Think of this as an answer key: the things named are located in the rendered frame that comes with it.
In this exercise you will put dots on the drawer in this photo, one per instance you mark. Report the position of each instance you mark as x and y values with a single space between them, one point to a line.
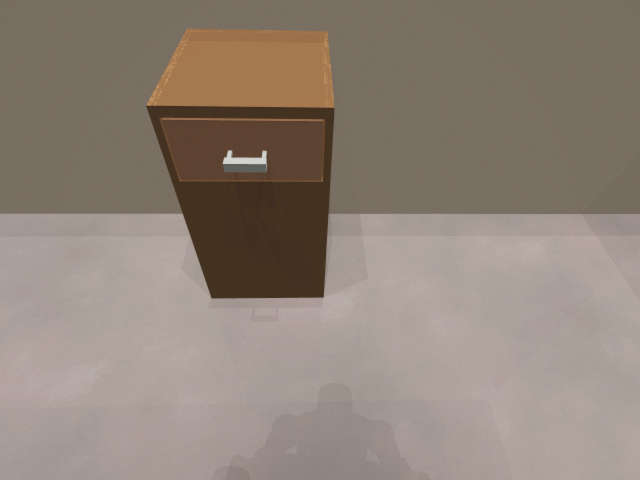
199 146

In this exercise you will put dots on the cabinet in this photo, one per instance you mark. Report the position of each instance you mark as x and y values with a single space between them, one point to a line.
253 238

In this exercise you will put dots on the handle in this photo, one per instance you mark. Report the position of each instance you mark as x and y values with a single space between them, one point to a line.
245 164

